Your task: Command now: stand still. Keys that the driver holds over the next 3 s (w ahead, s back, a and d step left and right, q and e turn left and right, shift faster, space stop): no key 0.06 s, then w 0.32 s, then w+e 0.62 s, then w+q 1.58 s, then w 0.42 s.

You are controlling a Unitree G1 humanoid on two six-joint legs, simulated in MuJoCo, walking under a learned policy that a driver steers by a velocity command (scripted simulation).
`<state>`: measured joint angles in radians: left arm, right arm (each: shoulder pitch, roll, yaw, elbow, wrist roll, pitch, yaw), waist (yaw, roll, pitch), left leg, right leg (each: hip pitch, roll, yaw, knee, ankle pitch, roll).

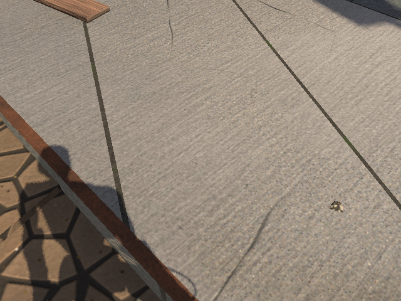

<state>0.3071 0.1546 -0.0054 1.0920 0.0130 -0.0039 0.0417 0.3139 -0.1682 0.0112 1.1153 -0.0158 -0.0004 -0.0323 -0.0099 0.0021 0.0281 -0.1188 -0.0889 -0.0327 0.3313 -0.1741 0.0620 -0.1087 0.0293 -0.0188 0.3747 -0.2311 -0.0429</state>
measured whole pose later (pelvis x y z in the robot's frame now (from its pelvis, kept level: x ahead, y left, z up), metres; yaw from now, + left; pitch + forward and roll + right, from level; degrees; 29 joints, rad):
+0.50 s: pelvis +0.09 +0.06 -0.02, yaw -2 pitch +0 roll +0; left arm 0.48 0.19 0.05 1.11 0.02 -0.04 0.02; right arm 0.23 -0.19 -0.05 0.98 -0.03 -0.08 0.00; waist 0.02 -0.03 0.00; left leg -0.30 0.01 0.10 0.55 -0.24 0.05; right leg -0.17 -0.02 0.02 0.71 -0.45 -0.05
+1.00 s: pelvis +0.36 +0.02 +0.01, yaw -16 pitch +3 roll -2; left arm -0.03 0.11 -0.04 0.72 0.00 0.00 -0.01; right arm 0.50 -0.14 0.01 1.04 0.01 -0.07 -0.03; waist 0.01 -0.03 0.01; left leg 0.02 0.10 0.23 0.71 -0.25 0.01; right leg -0.88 0.09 -0.22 1.28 -0.47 -0.22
